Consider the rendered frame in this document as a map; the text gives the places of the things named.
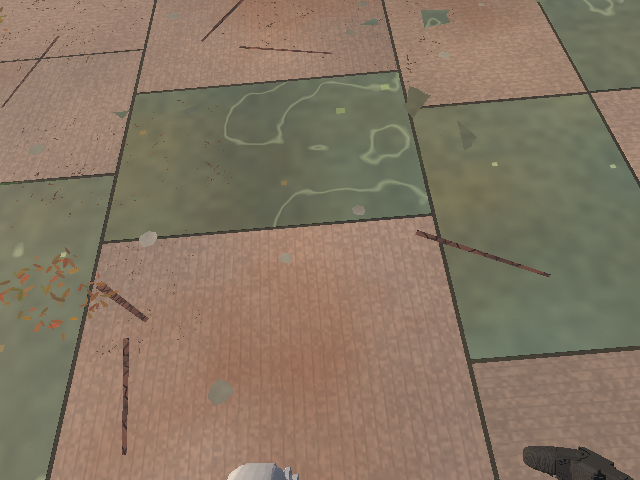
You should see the robot right hand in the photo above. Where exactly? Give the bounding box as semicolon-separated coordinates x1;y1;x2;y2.
523;446;634;480

